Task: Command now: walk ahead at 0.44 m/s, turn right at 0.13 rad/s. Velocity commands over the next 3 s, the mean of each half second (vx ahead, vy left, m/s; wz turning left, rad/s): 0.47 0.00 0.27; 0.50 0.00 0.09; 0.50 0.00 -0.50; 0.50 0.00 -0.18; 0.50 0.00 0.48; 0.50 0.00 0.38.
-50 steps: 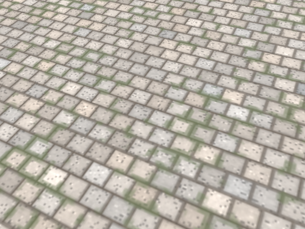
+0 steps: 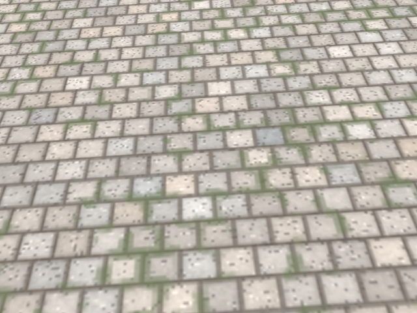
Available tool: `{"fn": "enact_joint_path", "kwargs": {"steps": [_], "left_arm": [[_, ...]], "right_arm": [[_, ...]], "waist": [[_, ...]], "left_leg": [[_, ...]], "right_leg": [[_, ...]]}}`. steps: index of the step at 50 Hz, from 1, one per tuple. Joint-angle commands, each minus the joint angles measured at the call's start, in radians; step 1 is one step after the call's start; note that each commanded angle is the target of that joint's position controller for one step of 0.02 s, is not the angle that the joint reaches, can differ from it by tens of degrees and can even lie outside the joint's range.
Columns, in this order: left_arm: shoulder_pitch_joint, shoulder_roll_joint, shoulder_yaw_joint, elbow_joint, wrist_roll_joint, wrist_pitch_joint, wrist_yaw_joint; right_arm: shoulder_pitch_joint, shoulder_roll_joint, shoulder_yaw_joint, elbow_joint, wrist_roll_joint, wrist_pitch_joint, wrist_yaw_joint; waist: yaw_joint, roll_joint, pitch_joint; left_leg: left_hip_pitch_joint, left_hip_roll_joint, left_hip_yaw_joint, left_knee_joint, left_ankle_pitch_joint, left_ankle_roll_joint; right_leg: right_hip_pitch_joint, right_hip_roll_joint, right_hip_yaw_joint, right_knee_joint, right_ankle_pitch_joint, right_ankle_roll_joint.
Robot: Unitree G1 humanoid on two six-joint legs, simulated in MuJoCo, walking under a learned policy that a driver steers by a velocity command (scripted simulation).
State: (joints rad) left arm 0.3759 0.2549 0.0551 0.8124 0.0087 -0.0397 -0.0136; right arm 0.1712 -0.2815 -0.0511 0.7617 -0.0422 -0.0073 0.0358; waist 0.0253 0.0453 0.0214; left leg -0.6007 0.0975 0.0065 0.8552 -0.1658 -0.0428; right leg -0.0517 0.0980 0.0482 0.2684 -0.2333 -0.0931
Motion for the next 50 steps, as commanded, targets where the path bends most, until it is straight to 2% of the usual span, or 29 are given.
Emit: {"fn": "enact_joint_path", "kwargs": {"steps": [1,4,7,9,10,11,12,13,14,15,16,17,20,22,27,31,34,36,37,38,39,40,41,42,43,44,46,48,50], "left_arm": [[0.044,0.143,0.031,-0.028,0.007,-0.027,0.005],[0.066,0.152,0.029,-0.006,0.015,-0.034,0.009],[0.041,0.165,0.030,0.009,0.020,-0.037,0.020],[0.010,0.180,0.030,0.015,0.025,-0.038,0.024],[-0.002,0.184,0.029,0.019,0.025,-0.034,0.024],[0.004,0.169,0.020,0.013,0.024,-0.034,0.027],[0.064,0.097,0.001,-0.036,-0.007,-0.039,0.018],[0.040,0.113,0.004,-0.039,0.022,-0.045,0.014],[-0.028,0.134,0.006,-0.053,0.028,-0.048,0.009],[-0.079,0.139,0.001,-0.061,0.024,-0.058,0.002],[-0.100,0.124,-0.001,-0.067,0.025,-0.058,0.000],[-0.093,0.118,-0.005,-0.071,0.037,-0.045,0.000],[-0.084,0.094,-0.014,-0.072,0.047,-0.008,-0.006],[-0.156,0.090,-0.017,-0.098,0.045,0.000,-0.006],[-0.348,0.078,-0.025,-0.158,0.036,-0.003,-0.012],[-0.462,0.076,-0.035,-0.201,0.027,-0.013,-0.015],[-0.428,0.083,-0.036,-0.193,0.025,-0.026,-0.017],[-0.294,0.125,-0.017,-0.148,0.022,-0.030,-0.004],[-0.158,0.146,-0.005,-0.103,0.022,-0.037,0.007],[-0.010,0.185,0.008,-0.077,0.034,-0.046,0.021],[0.081,0.293,0.036,-0.070,0.052,-0.043,0.027],[0.049,0.257,0.038,-0.046,0.016,-0.025,0.011],[-0.051,0.189,0.026,-0.063,-0.003,-0.019,0.002],[-0.102,0.137,0.015,-0.071,-0.003,-0.021,-0.004],[-0.112,0.117,0.008,-0.061,0.004,-0.024,-0.004],[-0.100,0.108,0.005,-0.044,0.001,-0.028,-0.003],[-0.065,0.123,0.010,-0.019,-0.003,-0.038,-0.003],[-0.033,0.144,0.020,-0.003,-0.009,-0.039,0.001],[-0.002,0.151,0.025,0.009,-0.011,-0.034,0.005]], "right_arm": [[-0.124,-0.042,-0.001,-0.082,0.008,-0.014,0.006],[-0.171,-0.050,-0.001,-0.102,0.015,-0.019,0.013],[-0.147,-0.062,-0.006,-0.104,0.016,-0.021,0.017],[-0.035,-0.078,-0.018,-0.072,0.017,-0.022,0.007],[0.098,-0.085,-0.028,-0.029,0.013,-0.028,-0.002],[0.253,-0.122,-0.044,0.015,0.001,-0.036,-0.012],[0.357,-0.260,-0.080,0.017,-0.013,-0.040,-0.020],[0.299,-0.235,-0.072,0.024,0.026,-0.035,-0.008],[0.208,-0.201,-0.066,0.010,0.038,-0.031,-0.006],[0.161,-0.151,-0.054,0.001,0.035,-0.031,-0.006],[0.140,-0.125,-0.045,0.004,0.032,-0.033,-0.009],[0.129,-0.107,-0.038,0.012,0.036,-0.037,-0.013],[0.159,-0.118,-0.041,0.027,0.044,-0.057,-0.016],[0.188,-0.133,-0.045,0.036,0.046,-0.058,-0.020],[0.282,-0.134,-0.050,0.059,0.047,-0.052,-0.028],[0.335,-0.136,-0.051,0.066,0.034,-0.046,-0.038],[0.317,-0.129,-0.043,0.071,0.030,-0.053,-0.049],[0.280,-0.154,-0.046,0.072,0.024,-0.062,-0.050],[0.270,-0.158,-0.046,0.077,0.021,-0.063,-0.046],[0.270,-0.131,-0.037,0.065,0.022,-0.066,-0.042],[0.384,-0.044,-0.018,0.042,0.051,-0.065,-0.036],[0.399,-0.089,-0.022,0.053,0.025,-0.066,-0.036],[0.305,-0.111,-0.023,0.044,0.002,-0.063,-0.035],[0.207,-0.109,-0.017,0.023,-0.004,-0.069,-0.029],[0.164,-0.098,-0.014,0.007,-0.004,-0.068,-0.024],[0.159,-0.092,-0.011,-0.001,-0.013,-0.060,-0.020],[0.167,-0.072,0.000,-0.002,-0.016,-0.045,-0.014],[0.123,-0.063,0.007,-0.019,-0.014,-0.038,-0.012],[0.021,-0.058,0.013,-0.054,-0.011,-0.035,-0.013]], "waist": [[0.044,-0.127,0.039],[0.054,-0.127,0.063],[0.023,-0.125,0.088],[-0.033,-0.118,0.028],[-0.095,-0.090,-0.047],[-0.155,-0.058,-0.140],[-0.145,0.168,-0.254],[-0.107,0.185,-0.280],[-0.080,0.082,-0.134],[-0.071,-0.013,-0.058],[-0.047,-0.041,-0.009],[-0.020,-0.029,0.007],[-0.004,-0.004,-0.014],[-0.018,-0.007,0.013],[-0.086,0.008,0.026],[-0.126,0.020,0.024],[-0.102,0.034,0.018],[-0.040,0.048,-0.022],[0.025,0.017,-0.091],[0.087,-0.024,-0.193],[0.052,-0.242,-0.328],[0.024,-0.275,-0.301],[-0.006,-0.150,-0.124],[-0.003,-0.071,-0.051],[-0.019,-0.072,-0.009],[-0.039,-0.092,0.003],[-0.052,-0.119,-0.022],[-0.049,-0.114,-0.019],[-0.027,-0.110,0.014]], "left_leg": [[-0.075,-0.010,0.040,-0.110,0.079,0.014],[-0.059,-0.023,0.046,-0.188,0.074,0.056],[0.019,-0.054,0.051,-0.245,0.019,0.112],[0.190,-0.124,0.084,-0.278,-0.038,0.155],[0.341,-0.172,0.110,-0.335,-0.027,0.178],[0.565,-0.120,0.023,-0.354,-0.053,0.214],[0.830,0.168,-0.483,-0.440,-0.211,0.354],[0.852,0.241,-0.826,-0.616,-0.223,0.392],[0.739,0.223,-0.678,-0.604,-0.257,0.377],[0.616,0.189,-0.555,-0.615,-0.177,0.355],[0.530,0.138,-0.469,-0.630,-0.085,0.324],[0.468,0.092,-0.403,-0.643,0.003,0.300],[0.423,0.041,-0.314,-0.662,0.170,0.310],[0.416,0.024,-0.297,-0.685,0.174,0.309],[0.498,-0.010,-0.297,-0.655,0.252,0.263],[0.576,-0.001,-0.335,-0.585,0.377,0.257],[0.607,0.039,-0.323,-0.574,0.449,0.225],[0.627,0.039,-0.287,-0.462,0.680,0.190],[0.628,0.001,-0.236,-0.291,0.759,0.172],[0.514,-0.037,-0.200,-0.061,0.582,0.157],[0.232,-0.185,-0.098,0.306,0.080,0.106],[0.050,-0.226,-0.094,0.413,-0.340,0.106],[-0.024,-0.147,-0.105,0.440,-0.251,0.111],[-0.021,-0.109,-0.096,0.390,-0.182,0.107],[-0.005,-0.080,-0.084,0.331,-0.157,0.101],[0.024,-0.061,-0.079,0.280,-0.150,0.087],[0.065,-0.057,-0.055,0.221,-0.148,0.060],[0.043,-0.050,-0.036,0.159,-0.128,0.034],[-0.002,-0.038,-0.022,0.065,-0.060,0.011]], "right_leg": [[0.053,-0.257,0.135,-0.103,0.288,-0.128],[0.094,-0.293,0.101,-0.099,0.330,-0.115],[0.105,-0.326,0.055,-0.080,0.426,-0.089],[0.115,-0.312,-0.006,0.073,0.749,-0.060],[0.104,-0.278,-0.056,0.259,0.862,-0.041],[-0.030,-0.242,-0.095,0.499,0.742,-0.019],[-0.368,-0.091,-0.162,0.917,0.298,0.043],[-0.546,-0.004,-0.018,1.059,-0.231,0.041],[-0.615,-0.080,0.035,1.095,-0.166,0.032],[-0.605,-0.126,0.025,1.040,-0.084,0.031],[-0.578,-0.157,0.021,0.963,-0.057,0.034],[-0.535,-0.176,0.019,0.906,-0.047,0.049],[-0.510,-0.180,-0.013,0.837,-0.027,0.096],[-0.566,-0.186,-0.029,0.758,0.031,0.124],[-0.632,-0.165,-0.040,0.520,0.208,0.153],[-0.622,-0.125,-0.045,0.394,0.223,0.141],[-0.492,-0.115,-0.057,0.285,0.221,0.087],[-0.316,-0.074,-0.074,0.246,0.126,0.038],[-0.168,-0.053,-0.089,0.192,0.122,0.008],[0.047,-0.168,0.031,0.193,0.057,-0.038],[0.311,-0.436,0.492,0.165,-0.029,-0.174],[0.303,-0.481,0.778,0.018,-0.053,-0.229],[0.166,-0.438,0.654,0.010,-0.134,-0.216],[0.055,-0.387,0.519,-0.003,-0.060,-0.195],[-0.017,-0.333,0.430,-0.019,0.051,-0.169],[-0.064,-0.292,0.372,-0.030,0.145,-0.152],[-0.088,-0.255,0.315,-0.038,0.287,-0.156],[-0.106,-0.241,0.288,-0.061,0.301,-0.172],[-0.122,-0.227,0.280,-0.091,0.267,-0.171]]}}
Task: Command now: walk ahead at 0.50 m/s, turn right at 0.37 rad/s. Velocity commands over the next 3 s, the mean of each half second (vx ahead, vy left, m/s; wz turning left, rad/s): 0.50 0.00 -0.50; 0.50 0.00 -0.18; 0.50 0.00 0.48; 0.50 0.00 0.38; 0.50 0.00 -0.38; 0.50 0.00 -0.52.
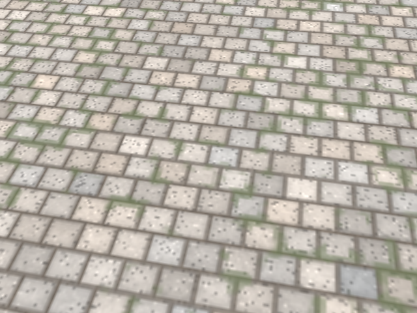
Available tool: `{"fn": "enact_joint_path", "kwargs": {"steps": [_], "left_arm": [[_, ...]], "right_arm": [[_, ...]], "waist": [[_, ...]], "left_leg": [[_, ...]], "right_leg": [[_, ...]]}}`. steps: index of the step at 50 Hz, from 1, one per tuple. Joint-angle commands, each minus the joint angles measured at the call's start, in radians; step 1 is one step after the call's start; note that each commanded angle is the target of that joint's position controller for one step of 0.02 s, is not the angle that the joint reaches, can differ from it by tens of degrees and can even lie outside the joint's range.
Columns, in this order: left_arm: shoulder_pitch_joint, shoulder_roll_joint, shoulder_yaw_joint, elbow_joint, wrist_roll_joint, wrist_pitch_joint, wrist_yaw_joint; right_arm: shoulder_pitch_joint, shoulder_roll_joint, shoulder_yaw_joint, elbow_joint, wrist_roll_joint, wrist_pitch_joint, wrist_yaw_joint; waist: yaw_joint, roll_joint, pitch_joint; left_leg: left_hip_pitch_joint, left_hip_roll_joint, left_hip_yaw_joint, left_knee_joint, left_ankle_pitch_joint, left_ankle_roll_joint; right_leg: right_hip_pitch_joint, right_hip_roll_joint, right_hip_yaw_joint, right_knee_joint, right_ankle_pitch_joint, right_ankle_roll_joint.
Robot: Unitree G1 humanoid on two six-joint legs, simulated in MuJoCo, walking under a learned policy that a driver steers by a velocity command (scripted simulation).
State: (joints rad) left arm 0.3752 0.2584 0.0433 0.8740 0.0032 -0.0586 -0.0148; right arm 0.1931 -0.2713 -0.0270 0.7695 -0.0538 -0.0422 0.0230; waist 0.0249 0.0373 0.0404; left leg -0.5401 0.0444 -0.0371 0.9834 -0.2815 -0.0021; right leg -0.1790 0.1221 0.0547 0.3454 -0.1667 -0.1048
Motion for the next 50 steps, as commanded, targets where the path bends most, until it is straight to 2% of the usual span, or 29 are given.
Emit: {"fn": "enact_joint_path", "kwargs": {"steps": [1,4,8,10,12,13,14,15,16,17,18,20,22,25,28,31,35,37,38,39,40,41,42,43,44,45,46,47,50], "left_arm": [[0.018,0.145,0.038,-0.047,-0.006,-0.013,0.007],[0.075,0.149,0.046,-0.030,-0.005,-0.009,0.008],[0.130,0.157,0.052,-0.021,0.007,-0.002,0.015],[0.109,0.168,0.057,-0.030,0.012,0.003,0.023],[0.055,0.184,0.063,-0.046,0.012,0.003,0.023],[0.041,0.178,0.062,-0.050,0.003,-0.003,0.016],[0.033,0.122,0.047,-0.080,-0.010,-0.014,0.008],[0.130,0.044,0.030,-0.106,-0.033,-0.010,0.012],[0.135,0.128,0.041,-0.086,0.004,0.007,0.021],[0.069,0.138,0.046,-0.078,0.019,0.015,0.013],[0.018,0.116,0.043,-0.084,0.021,0.017,0.002],[-0.007,0.100,0.043,-0.089,0.035,0.037,-0.016],[-0.030,0.087,0.040,-0.103,0.035,0.052,-0.028],[-0.125,0.073,0.033,-0.143,0.036,0.060,-0.045],[-0.230,0.060,0.022,-0.183,0.033,0.058,-0.056],[-0.338,0.036,0.003,-0.219,0.032,0.050,-0.069],[-0.408,0.043,-0.005,-0.245,0.040,0.046,-0.063],[-0.370,0.054,-0.002,-0.232,0.049,0.038,-0.047],[-0.273,0.071,0.006,-0.199,0.054,0.029,-0.038],[-0.106,0.095,0.019,-0.138,0.065,0.015,-0.026],[0.069,0.180,0.042,-0.102,0.087,0.007,-0.007],[0.072,0.267,0.061,-0.107,0.066,0.012,0.006],[0.049,0.234,0.060,-0.111,0.031,0.016,0.017],[-0.031,0.180,0.041,-0.096,0.026,0.011,0.019],[-0.081,0.118,0.025,-0.090,0.026,0.001,0.014],[-0.116,0.083,0.015,-0.089,0.021,-0.008,0.013],[-0.133,0.059,0.008,-0.084,0.017,-0.014,0.015],[-0.122,0.050,0.006,-0.077,0.018,-0.025,0.014],[-0.090,0.073,0.016,-0.047,0.011,-0.049,0.018]], "right_arm": [[-0.052,-0.065,-0.007,-0.078,0.003,0.001,0.001],[-0.164,-0.051,0.004,-0.114,0.012,-0.002,0.003],[-0.261,-0.056,0.010,-0.152,0.025,-0.012,0.001],[-0.242,-0.071,0.006,-0.156,0.028,-0.021,-0.003],[-0.116,-0.100,-0.007,-0.119,0.030,-0.031,-0.015],[-0.003,-0.133,-0.021,-0.088,0.023,-0.043,-0.028],[0.152,-0.211,-0.041,-0.078,0.002,-0.051,-0.047],[0.172,-0.285,-0.059,-0.083,-0.009,-0.034,-0.055],[0.138,-0.229,-0.059,-0.075,0.007,-0.020,-0.050],[0.082,-0.136,-0.038,-0.088,0.015,-0.019,-0.045],[0.046,-0.092,-0.027,-0.084,0.017,-0.024,-0.039],[0.051,-0.071,-0.020,-0.064,0.020,-0.037,-0.039],[0.084,-0.077,-0.025,-0.042,0.031,-0.056,-0.032],[0.118,-0.088,-0.033,-0.017,0.038,-0.066,-0.028],[0.148,-0.087,-0.035,0.008,0.035,-0.063,-0.027],[0.177,-0.098,-0.038,0.030,0.034,-0.061,-0.026],[0.252,-0.126,-0.042,0.082,0.033,-0.047,-0.029],[0.280,-0.144,-0.040,0.115,0.035,-0.034,-0.030],[0.286,-0.154,-0.039,0.129,0.037,-0.026,-0.031],[0.280,-0.146,-0.033,0.132,0.047,-0.021,-0.030],[0.273,-0.095,-0.016,0.090,0.053,-0.025,-0.025],[0.356,0.001,0.002,0.055,0.073,-0.023,-0.012],[0.235,-0.126,-0.037,0.066,0.055,-0.014,-0.027],[0.189,-0.103,-0.036,0.049,0.064,-0.021,-0.023],[0.202,-0.081,-0.033,0.066,0.063,-0.021,-0.021],[0.217,-0.069,-0.035,0.088,0.047,-0.008,-0.019],[0.258,-0.050,-0.033,0.108,0.033,0.009,-0.013],[0.264,-0.037,-0.035,0.115,0.029,0.021,-0.005],[0.188,-0.014,-0.040,0.093,0.029,0.035,0.012]], "waist": [[-0.013,-0.100,0.006],[0.028,-0.103,0.001],[0.061,-0.108,-0.009],[0.039,-0.118,-0.015],[-0.027,-0.118,-0.054],[-0.083,-0.068,-0.115],[-0.144,0.042,-0.251],[-0.098,0.234,-0.329],[-0.067,0.151,-0.255],[-0.059,0.034,-0.131],[-0.049,0.005,-0.059],[-0.028,0.073,-0.024],[-0.020,0.074,-0.037],[-0.022,0.058,-0.025],[-0.037,0.050,0.004],[-0.062,0.048,0.027],[-0.078,0.050,0.048],[-0.049,0.060,0.020],[0.000,0.059,-0.036],[0.076,0.030,-0.132],[0.139,-0.079,-0.275],[0.083,-0.287,-0.405],[0.117,-0.090,-0.318],[0.062,-0.104,-0.166],[0.021,-0.086,-0.092],[-0.008,-0.102,-0.050],[-0.033,-0.128,-0.039],[-0.039,-0.125,-0.038],[-0.051,-0.114,0.005]], "left_leg": [[-0.073,0.015,0.027,-0.118,0.101,-0.038],[-0.062,-0.001,0.031,-0.251,0.213,-0.048],[-0.037,-0.036,0.027,-0.351,0.220,-0.040],[0.041,-0.049,0.011,-0.414,0.177,-0.022],[0.256,-0.082,0.019,-0.497,0.122,0.006],[0.436,-0.051,-0.007,-0.555,0.137,0.035],[0.658,0.164,-0.210,-0.589,-0.050,0.090],[0.843,0.401,-0.608,-0.687,-0.166,0.185],[0.746,0.405,-0.705,-0.703,-0.278,0.217],[0.622,0.349,-0.562,-0.724,-0.259,0.197],[0.526,0.293,-0.413,-0.750,-0.118,0.177],[0.446,0.220,-0.226,-0.779,0.092,0.141],[0.443,0.210,-0.142,-0.787,0.251,0.144],[0.468,0.218,-0.047,-0.815,0.347,0.158],[0.476,0.198,0.050,-0.829,0.398,0.154],[0.459,0.182,0.130,-0.830,0.414,0.137],[0.536,0.218,0.159,-0.796,0.523,0.131],[0.577,0.228,0.164,-0.684,0.809,0.132],[0.583,0.218,0.171,-0.554,0.922,0.127],[0.500,0.180,0.194,-0.358,0.865,0.110],[0.277,0.131,0.195,-0.057,0.466,0.094],[-0.061,-0.050,0.146,0.282,-0.312,0.057],[-0.114,-0.031,-0.022,0.327,-0.221,0.071],[-0.113,0.007,-0.033,0.276,-0.128,0.079],[-0.072,0.037,-0.017,0.206,-0.076,0.076],[-0.032,0.049,-0.011,0.166,-0.049,0.068],[0.020,0.053,-0.004,0.150,-0.025,0.058],[0.040,0.046,0.000,0.153,-0.006,0.054],[-0.047,0.055,0.006,0.126,0.090,0.044]], "right_leg": [[0.005,-0.240,0.269,-0.174,0.195,-0.150],[0.036,-0.220,0.263,-0.150,0.226,-0.119],[0.108,-0.234,0.300,-0.069,0.346,-0.105],[0.111,-0.244,0.333,-0.022,0.369,-0.083],[0.055,-0.221,0.344,0.078,0.429,-0.048],[0.001,-0.165,0.303,0.228,0.422,-0.023],[-0.109,-0.108,0.218,0.480,0.227,0.005],[-0.387,0.033,0.082,0.714,-0.374,0.031],[-0.484,-0.053,0.055,0.830,-0.364,0.025],[-0.484,-0.095,0.059,0.849,-0.269,0.026],[-0.465,-0.123,0.047,0.821,-0.206,0.036],[-0.426,-0.157,0.026,0.786,-0.166,0.053],[-0.428,-0.159,0.013,0.790,-0.131,0.060],[-0.512,-0.177,0.004,0.766,-0.048,0.074],[-0.544,-0.183,-0.024,0.645,0.051,0.084],[-0.468,-0.178,-0.074,0.451,0.142,0.070],[-0.382,-0.140,-0.131,0.291,0.051,0.019],[-0.267,-0.089,-0.155,0.234,-0.048,-0.018],[-0.143,-0.062,-0.160,0.184,-0.057,-0.040],[0.092,-0.063,-0.153,0.121,0.003,-0.064],[0.380,-0.306,0.099,0.113,-0.085,-0.111],[0.603,-0.606,0.566,0.020,-0.014,-0.229],[0.480,-0.549,0.492,-0.006,0.056,-0.187],[0.333,-0.495,0.307,-0.033,0.144,-0.147],[0.219,-0.446,0.204,-0.076,0.200,-0.103],[0.145,-0.404,0.125,-0.105,0.213,-0.068],[0.083,-0.378,0.067,-0.136,0.205,-0.047],[0.058,-0.369,0.039,-0.157,0.219,-0.045],[0.057,-0.359,-0.046,-0.209,0.243,-0.043]]}}
Over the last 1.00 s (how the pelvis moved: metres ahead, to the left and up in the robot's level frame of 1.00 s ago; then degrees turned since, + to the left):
0.56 0.10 0.00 14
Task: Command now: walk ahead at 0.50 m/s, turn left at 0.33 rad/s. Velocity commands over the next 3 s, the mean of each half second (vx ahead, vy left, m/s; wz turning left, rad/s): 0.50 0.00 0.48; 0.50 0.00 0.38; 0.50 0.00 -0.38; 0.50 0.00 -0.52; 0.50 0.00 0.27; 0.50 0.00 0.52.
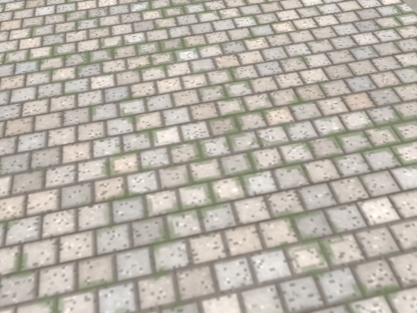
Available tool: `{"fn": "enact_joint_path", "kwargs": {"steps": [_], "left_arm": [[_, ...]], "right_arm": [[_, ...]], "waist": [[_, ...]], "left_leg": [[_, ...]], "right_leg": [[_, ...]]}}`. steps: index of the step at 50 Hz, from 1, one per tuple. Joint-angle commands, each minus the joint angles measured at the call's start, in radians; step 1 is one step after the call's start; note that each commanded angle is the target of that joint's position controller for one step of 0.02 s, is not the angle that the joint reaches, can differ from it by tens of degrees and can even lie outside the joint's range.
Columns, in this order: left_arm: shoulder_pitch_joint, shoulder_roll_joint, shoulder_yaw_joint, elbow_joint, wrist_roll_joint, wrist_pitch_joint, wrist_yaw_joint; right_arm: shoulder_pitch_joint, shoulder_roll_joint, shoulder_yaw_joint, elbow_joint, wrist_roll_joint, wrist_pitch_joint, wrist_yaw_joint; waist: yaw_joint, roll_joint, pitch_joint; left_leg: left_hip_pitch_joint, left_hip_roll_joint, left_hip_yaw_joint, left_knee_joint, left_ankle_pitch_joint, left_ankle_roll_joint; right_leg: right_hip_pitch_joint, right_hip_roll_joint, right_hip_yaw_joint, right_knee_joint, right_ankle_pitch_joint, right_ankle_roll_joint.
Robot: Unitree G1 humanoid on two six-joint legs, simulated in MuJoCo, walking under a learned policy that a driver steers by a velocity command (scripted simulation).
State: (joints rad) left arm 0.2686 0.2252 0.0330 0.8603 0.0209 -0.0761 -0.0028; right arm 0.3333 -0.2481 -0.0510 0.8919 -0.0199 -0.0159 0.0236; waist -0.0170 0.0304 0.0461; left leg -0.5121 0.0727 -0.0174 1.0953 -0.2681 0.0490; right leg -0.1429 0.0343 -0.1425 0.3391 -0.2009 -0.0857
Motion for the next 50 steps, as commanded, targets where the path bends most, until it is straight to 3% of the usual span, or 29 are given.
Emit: {"fn": "enact_joint_path", "kwargs": {"steps": [1,5,11,14,15,16,17,18,19,20,21,22,24,27,33,38,41,42,43,44,45,46,47,48,50], "left_arm": [[0.030,0.105,0.027,-0.024,-0.006,-0.034,0.007],[0.069,0.090,0.023,0.005,-0.004,-0.034,0.013],[0.156,0.131,0.029,0.058,0.001,-0.020,0.030],[0.138,0.174,0.038,0.062,0.006,-0.004,0.041],[0.130,0.191,0.043,0.060,0.008,0.007,0.041],[0.121,0.202,0.046,0.053,0.005,0.016,0.039],[0.110,0.186,0.041,0.027,0.003,0.015,0.034],[0.157,0.058,0.017,-0.042,-0.004,0.008,0.008],[0.014,0.143,0.031,-0.073,0.003,-0.006,0.005],[-0.039,0.134,0.026,-0.098,-0.010,-0.022,0.000],[-0.023,0.134,0.025,-0.088,-0.012,-0.031,0.002],[-0.012,0.130,0.027,-0.078,0.001,-0.022,0.005],[0.028,0.115,0.024,-0.073,0.026,0.017,0.000],[-0.021,0.094,0.019,-0.100,0.028,0.046,-0.008],[-0.256,0.100,0.013,-0.182,0.019,0.045,-0.016],[-0.359,0.103,0.001,-0.226,0.010,0.025,-0.024],[-0.230,0.137,0.013,-0.194,0.010,0.012,-0.018],[-0.115,0.160,0.025,-0.156,0.009,0.005,-0.009],[0.024,0.187,0.037,-0.120,0.015,-0.007,0.003],[0.188,0.259,0.051,-0.108,0.033,-0.011,0.019],[0.182,0.345,0.077,-0.080,0.035,0.002,0.012],[0.101,0.244,0.061,-0.091,0.002,0.013,0.000],[0.016,0.175,0.046,-0.104,-0.009,0.014,-0.006],[-0.014,0.140,0.036,-0.099,-0.003,0.012,-0.011],[0.006,0.122,0.027,-0.067,-0.010,0.002,-0.011]], "right_arm": [[0.010,-0.036,-0.017,-0.041,-0.006,0.010,0.014],[-0.129,-0.022,-0.009,-0.087,-0.007,0.006,0.024],[-0.291,-0.019,0.006,-0.159,-0.016,0.002,0.042],[-0.219,-0.046,-0.007,-0.150,-0.018,0.005,0.031],[-0.140,-0.064,-0.017,-0.131,-0.018,0.002,0.026],[-0.018,-0.091,-0.034,-0.094,-0.023,-0.008,0.018],[0.130,-0.173,-0.065,-0.056,-0.035,-0.012,0.002],[0.085,-0.292,-0.093,-0.071,-0.026,-0.006,-0.008],[0.113,-0.276,-0.092,-0.076,0.009,0.004,-0.009],[0.047,-0.241,-0.082,-0.068,0.012,0.006,-0.018],[0.003,-0.185,-0.067,-0.069,0.014,0.003,-0.020],[-0.040,-0.155,-0.058,-0.073,0.016,-0.004,-0.022],[-0.064,-0.126,-0.045,-0.079,0.023,-0.024,-0.023],[-0.020,-0.165,-0.054,-0.069,0.023,-0.043,-0.018],[0.100,-0.171,-0.056,-0.055,0.020,-0.038,-0.021],[0.155,-0.170,-0.051,-0.046,0.006,-0.038,-0.034],[0.103,-0.187,-0.049,-0.050,0.003,-0.048,-0.042],[0.090,-0.197,-0.050,-0.048,0.002,-0.052,-0.039],[0.082,-0.189,-0.046,-0.046,0.004,-0.057,-0.033],[0.105,-0.119,-0.025,-0.074,0.004,-0.063,-0.029],[0.266,-0.066,-0.020,-0.070,0.034,-0.060,-0.023],[0.201,-0.137,-0.024,-0.049,-0.006,-0.052,-0.030],[0.097,-0.141,-0.024,-0.069,-0.013,-0.053,-0.021],[0.033,-0.131,-0.019,-0.087,-0.017,-0.056,-0.015],[0.007,-0.112,-0.012,-0.103,-0.032,-0.045,-0.005]], "waist": [[-0.004,-0.106,0.014],[0.015,-0.096,0.052],[0.052,-0.086,0.073],[0.004,-0.122,0.002],[-0.032,-0.125,-0.048],[-0.088,-0.104,-0.119],[-0.155,-0.014,-0.209],[-0.059,0.226,-0.269],[-0.122,0.052,-0.287],[-0.085,0.016,-0.140],[-0.038,-0.050,-0.065],[0.001,-0.069,-0.028],[0.043,-0.044,-0.046],[0.041,-0.025,-0.037],[-0.049,0.027,-0.006],[-0.086,0.044,-0.001],[-0.013,0.058,-0.023],[0.038,0.043,-0.074],[0.109,0.003,-0.153],[0.153,-0.107,-0.299],[0.057,-0.365,-0.343],[0.044,-0.167,-0.209],[0.032,-0.081,-0.091],[0.026,-0.045,-0.050],[0.000,-0.102,-0.041]], "left_leg": [[-0.114,0.031,-0.011,-0.004,0.113,-0.011],[-0.169,0.026,0.021,-0.187,0.244,-0.017],[-0.121,-0.018,0.134,-0.428,0.221,0.045],[0.020,-0.110,0.192,-0.453,0.065,0.109],[0.110,-0.145,0.195,-0.470,0.013,0.135],[0.277,-0.172,0.175,-0.540,0.019,0.165],[0.516,-0.056,-0.014,-0.618,-0.054,0.221],[0.812,0.246,-0.572,-0.693,-0.019,0.391],[0.810,0.259,-0.708,-0.807,-0.023,0.399],[0.689,0.248,-0.550,-0.828,0.042,0.360],[0.555,0.205,-0.455,-0.843,0.168,0.312],[0.464,0.149,-0.368,-0.850,0.274,0.273],[0.377,0.087,-0.273,-0.866,0.395,0.252],[0.339,0.042,-0.231,-0.884,0.432,0.241],[0.438,0.018,-0.268,-0.870,0.408,0.187],[0.540,0.048,-0.295,-0.810,0.528,0.171],[0.517,0.069,-0.294,-0.735,0.698,0.121],[0.514,0.043,-0.270,-0.612,0.805,0.105],[0.450,-0.010,-0.222,-0.422,0.753,0.085],[0.320,-0.069,-0.157,-0.129,0.430,0.067],[0.020,-0.249,-0.083,0.132,-0.258,0.026],[-0.081,-0.173,-0.137,0.195,-0.209,0.042],[-0.090,-0.123,-0.112,0.166,-0.112,0.038],[-0.077,-0.086,-0.086,0.115,-0.061,0.031],[-0.030,-0.045,-0.054,0.031,-0.038,0.004]], "right_leg": [[0.029,-0.269,0.126,-0.212,0.280,-0.062],[0.059,-0.250,0.029,-0.217,0.321,-0.059],[0.210,-0.295,-0.061,-0.148,0.544,-0.041],[0.276,-0.303,-0.107,0.057,0.972,-0.024],[0.272,-0.304,-0.112,0.199,1.029,-0.025],[0.205,-0.294,-0.119,0.400,0.939,-0.015],[0.008,-0.257,-0.126,0.701,0.637,0.017],[-0.465,-0.029,-0.062,1.076,-0.334,0.082],[-0.588,-0.017,0.166,1.138,-0.304,0.077],[-0.633,-0.083,0.184,1.079,-0.188,0.067],[-0.575,-0.117,0.176,0.977,-0.124,0.066],[-0.514,-0.138,0.178,0.908,-0.109,0.075],[-0.415,-0.147,0.176,0.833,-0.105,0.103],[-0.439,-0.143,0.147,0.727,-0.047,0.135],[-0.547,-0.116,0.147,0.456,0.156,0.150],[-0.508,-0.072,0.134,0.285,0.180,0.113],[-0.275,-0.033,0.131,0.192,0.105,0.055],[-0.140,-0.002,0.115,0.160,0.072,0.033],[0.051,-0.039,0.141,0.117,0.085,0.004],[0.261,-0.272,0.405,0.109,-0.072,-0.048],[0.410,-0.461,0.908,-0.044,-0.097,-0.197],[0.303,-0.416,0.927,-0.079,-0.226,-0.191],[0.178,-0.366,0.745,-0.081,-0.189,-0.175],[0.104,-0.309,0.631,-0.094,-0.052,-0.156],[0.039,-0.226,0.501,-0.108,0.163,-0.131]]}}
Over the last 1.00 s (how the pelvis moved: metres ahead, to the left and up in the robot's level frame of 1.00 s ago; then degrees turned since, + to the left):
0.49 -0.11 0.00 -21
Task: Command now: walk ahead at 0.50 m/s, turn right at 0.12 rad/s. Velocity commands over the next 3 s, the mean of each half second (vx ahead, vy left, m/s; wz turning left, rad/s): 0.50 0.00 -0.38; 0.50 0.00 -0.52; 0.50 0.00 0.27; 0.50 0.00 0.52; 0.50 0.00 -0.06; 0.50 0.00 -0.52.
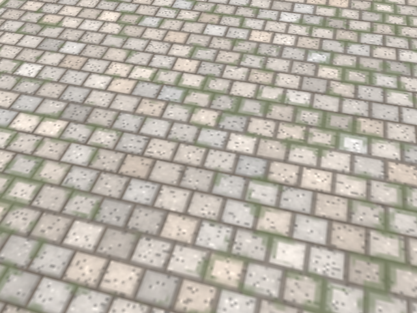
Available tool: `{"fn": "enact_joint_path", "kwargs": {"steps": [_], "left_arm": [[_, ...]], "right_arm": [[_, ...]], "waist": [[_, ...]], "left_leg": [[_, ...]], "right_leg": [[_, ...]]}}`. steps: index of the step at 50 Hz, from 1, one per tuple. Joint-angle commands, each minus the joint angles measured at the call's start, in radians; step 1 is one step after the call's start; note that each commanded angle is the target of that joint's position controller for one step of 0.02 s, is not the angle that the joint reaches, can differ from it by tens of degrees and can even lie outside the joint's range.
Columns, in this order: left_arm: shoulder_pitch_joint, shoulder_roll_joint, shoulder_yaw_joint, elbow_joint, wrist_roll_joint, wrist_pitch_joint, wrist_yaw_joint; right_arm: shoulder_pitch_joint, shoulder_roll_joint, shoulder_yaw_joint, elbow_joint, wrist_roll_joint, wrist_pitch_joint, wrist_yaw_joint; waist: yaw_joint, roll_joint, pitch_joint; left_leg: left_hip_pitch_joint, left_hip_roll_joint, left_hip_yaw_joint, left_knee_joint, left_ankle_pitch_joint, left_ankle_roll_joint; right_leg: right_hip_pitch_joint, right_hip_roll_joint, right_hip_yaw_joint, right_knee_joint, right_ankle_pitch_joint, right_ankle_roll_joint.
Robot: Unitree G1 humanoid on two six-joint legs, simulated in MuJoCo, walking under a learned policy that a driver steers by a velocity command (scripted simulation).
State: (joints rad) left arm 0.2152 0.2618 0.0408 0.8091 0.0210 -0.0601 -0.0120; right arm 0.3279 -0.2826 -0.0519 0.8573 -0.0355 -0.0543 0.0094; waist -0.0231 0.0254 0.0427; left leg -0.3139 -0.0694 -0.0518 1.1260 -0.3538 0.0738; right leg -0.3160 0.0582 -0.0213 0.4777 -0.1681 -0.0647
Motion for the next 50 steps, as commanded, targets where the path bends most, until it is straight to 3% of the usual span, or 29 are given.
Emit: {"fn": "enact_joint_path", "kwargs": {"steps": [1,5,8,12,15,17,18,19,20,21,22,24,25,29,34,38,40,41,43,44,45,46,47,48,49,50], "left_arm": [[0.085,0.090,0.020,0.001,-0.014,-0.020,-0.003],[0.154,0.126,0.035,0.038,-0.022,-0.021,0.004],[0.195,0.129,0.041,0.052,-0.022,-0.013,0.005],[0.249,0.146,0.052,0.061,-0.014,-0.008,0.004],[0.229,0.162,0.062,0.048,-0.007,-0.001,0.010],[0.188,0.173,0.067,0.033,-0.010,0.000,0.012],[0.183,0.144,0.061,0.022,-0.018,-0.007,0.007],[0.194,0.061,0.040,-0.019,-0.042,-0.013,0.005],[0.260,0.064,0.039,-0.041,-0.036,-0.004,0.008],[0.246,0.114,0.049,-0.006,-0.008,0.016,0.012],[0.195,0.107,0.049,-0.003,0.000,0.020,0.000],[0.153,0.083,0.049,-0.011,0.012,0.034,-0.017],[0.150,0.078,0.047,-0.012,0.017,0.045,-0.025],[0.048,0.064,0.041,-0.058,0.016,0.062,-0.045],[-0.116,0.041,0.022,-0.118,0.013,0.060,-0.064],[-0.239,0.036,0.007,-0.168,0.016,0.056,-0.076],[-0.258,0.044,0.008,-0.182,0.021,0.056,-0.074],[-0.247,0.050,0.010,-0.182,0.023,0.056,-0.069],[-0.134,0.075,0.025,-0.156,0.028,0.051,-0.055],[0.015,0.098,0.040,-0.110,0.034,0.041,-0.044],[0.184,0.174,0.070,-0.063,0.043,0.037,-0.025],[0.144,0.276,0.089,-0.080,0.028,0.040,-0.011],[0.200,0.247,0.084,-0.089,0.002,0.050,-0.001],[0.143,0.207,0.072,-0.064,0.000,0.049,0.009],[0.100,0.149,0.055,-0.054,-0.003,0.039,0.010],[0.060,0.115,0.043,-0.049,-0.002,0.027,0.011]], "right_arm": [[0.014,-0.065,-0.006,-0.071,-0.018,-0.001,0.013],[-0.100,-0.039,0.013,-0.112,-0.015,0.009,0.018],[-0.243,-0.027,0.027,-0.158,-0.007,0.007,0.020],[-0.349,-0.034,0.033,-0.194,0.008,0.000,0.015],[-0.332,-0.056,0.027,-0.202,0.013,-0.013,0.006],[-0.194,-0.082,0.013,-0.162,0.011,-0.028,-0.006],[-0.080,-0.135,-0.005,-0.138,-0.005,-0.043,-0.020],[0.057,-0.225,-0.026,-0.137,-0.027,-0.043,-0.036],[0.044,-0.265,-0.042,-0.126,-0.018,-0.021,-0.034],[-0.016,-0.167,-0.024,-0.137,-0.009,-0.012,-0.031],[-0.073,-0.093,-0.007,-0.148,0.001,-0.015,-0.026],[-0.094,-0.054,0.005,-0.137,0.003,-0.027,-0.025],[-0.085,-0.052,0.005,-0.127,0.006,-0.035,-0.024],[-0.025,-0.071,-0.007,-0.091,0.020,-0.057,-0.018],[0.020,-0.073,-0.012,-0.054,0.015,-0.052,-0.015],[0.073,-0.105,-0.021,-0.022,0.016,-0.044,-0.022],[0.098,-0.118,-0.025,-0.005,0.015,-0.032,-0.027],[0.101,-0.131,-0.027,0.001,0.014,-0.026,-0.030],[0.109,-0.165,-0.033,0.012,0.013,-0.008,-0.035],[0.100,-0.171,-0.033,0.007,0.018,0.000,-0.036],[0.097,-0.148,-0.025,-0.021,0.014,0.000,-0.034],[0.142,-0.017,0.004,-0.090,0.019,-0.006,-0.008],[0.036,-0.106,-0.014,-0.096,0.013,-0.011,-0.009],[-0.016,-0.094,-0.011,-0.107,0.033,-0.018,-0.006],[-0.002,-0.076,-0.003,-0.089,0.037,-0.025,-0.006],[0.020,-0.067,-0.002,-0.066,0.026,-0.016,-0.004]], "waist": [[0.001,-0.116,-0.052],[0.013,-0.106,-0.021],[0.050,-0.106,0.008],[0.088,-0.104,-0.009],[0.065,-0.114,-0.022],[-0.007,-0.087,-0.062],[-0.055,-0.012,-0.138],[-0.101,0.142,-0.286],[-0.046,0.282,-0.284],[-0.015,0.119,-0.160],[-0.005,0.040,-0.069],[0.019,0.077,-0.018],[0.026,0.092,-0.018],[0.027,0.065,-0.028],[0.002,0.059,0.016],[-0.029,0.057,0.047],[-0.030,0.058,0.046],[-0.020,0.067,0.032],[0.035,0.084,-0.050],[0.103,0.057,-0.136],[0.171,-0.033,-0.247],[0.085,-0.278,-0.321],[0.156,-0.103,-0.348],[0.122,-0.067,-0.202],[0.078,-0.034,-0.117],[0.038,-0.022,-0.079]], "left_leg": [[-0.211,0.098,-0.006,-0.024,0.049,-0.035],[-0.261,0.121,0.037,-0.179,0.089,-0.090],[-0.255,0.120,0.053,-0.357,0.207,-0.114],[-0.202,0.090,0.054,-0.485,0.276,-0.119],[-0.097,0.072,0.035,-0.565,0.220,-0.099],[0.116,0.049,0.040,-0.674,0.198,-0.071],[0.294,0.139,-0.047,-0.719,0.152,-0.035],[0.531,0.400,-0.327,-0.779,-0.073,0.028],[0.543,0.526,-0.663,-0.893,-0.180,0.109],[0.428,0.491,-0.599,-0.889,-0.271,0.114],[0.321,0.433,-0.455,-0.906,-0.184,0.095],[0.225,0.355,-0.237,-0.941,0.073,0.063],[0.211,0.330,-0.169,-0.947,0.165,0.056],[0.248,0.332,-0.033,-0.967,0.380,0.074],[0.259,0.302,0.123,-0.976,0.466,0.065],[0.308,0.326,0.193,-0.959,0.523,0.049],[0.365,0.338,0.227,-0.903,0.652,0.038],[0.388,0.339,0.250,-0.845,0.807,0.030],[0.412,0.342,0.283,-0.618,1.085,0.023],[0.340,0.330,0.304,-0.409,1.031,0.006],[0.129,0.305,0.307,-0.116,0.716,-0.025],[-0.326,0.120,0.259,0.217,-0.208,-0.079],[-0.395,0.103,0.066,0.286,-0.156,-0.071],[-0.428,0.155,0.050,0.256,-0.033,-0.058],[-0.366,0.181,0.051,0.168,0.016,-0.051],[-0.301,0.201,0.042,0.099,0.031,-0.051]], "right_leg": [[0.208,-0.237,0.356,-0.247,0.217,-0.159],[0.166,-0.213,0.310,-0.298,0.218,-0.191],[0.141,-0.185,0.294,-0.314,0.177,-0.169],[0.178,-0.187,0.312,-0.252,0.251,-0.148],[0.181,-0.203,0.360,-0.176,0.282,-0.118],[0.127,-0.166,0.366,-0.049,0.293,-0.084],[0.057,-0.099,0.316,0.137,0.237,-0.056],[-0.113,-0.007,0.185,0.422,-0.042,-0.019],[-0.317,0.061,0.096,0.579,-0.405,-0.013],[-0.358,-0.031,0.120,0.675,-0.334,-0.023],[-0.347,-0.059,0.117,0.671,-0.248,-0.018],[-0.307,-0.102,0.096,0.632,-0.175,0.002],[-0.296,-0.107,0.086,0.638,-0.148,0.012],[-0.375,-0.121,0.075,0.634,-0.041,0.035],[-0.391,-0.125,0.024,0.419,0.116,0.046],[-0.323,-0.114,-0.054,0.231,0.118,0.006],[-0.288,-0.089,-0.090,0.175,0.048,-0.027],[-0.243,-0.060,-0.111,0.155,-0.003,-0.047],[-0.086,0.017,-0.139,0.121,-0.103,-0.096],[0.110,0.049,-0.126,0.048,-0.072,-0.128],[0.379,-0.078,0.067,0.003,-0.164,-0.177],[0.674,-0.397,0.601,-0.065,-0.145,-0.304],[0.645,-0.434,0.716,-0.168,-0.050,-0.309],[0.532,-0.406,0.513,-0.171,0.092,-0.279],[0.387,-0.360,0.398,-0.187,0.239,-0.240],[0.297,-0.313,0.304,-0.210,0.302,-0.198]]}}
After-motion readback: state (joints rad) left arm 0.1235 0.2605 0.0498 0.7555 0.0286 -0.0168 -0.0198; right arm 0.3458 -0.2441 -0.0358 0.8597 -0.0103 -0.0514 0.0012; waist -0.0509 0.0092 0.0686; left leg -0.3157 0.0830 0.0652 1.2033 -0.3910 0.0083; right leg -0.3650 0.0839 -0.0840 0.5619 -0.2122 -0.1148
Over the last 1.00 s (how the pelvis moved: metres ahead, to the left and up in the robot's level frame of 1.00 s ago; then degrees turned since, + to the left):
0.55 0.12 -0.01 28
